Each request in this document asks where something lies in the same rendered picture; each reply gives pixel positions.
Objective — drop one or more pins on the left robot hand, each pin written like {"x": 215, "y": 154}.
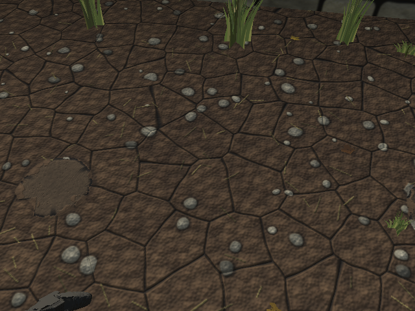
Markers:
{"x": 57, "y": 301}

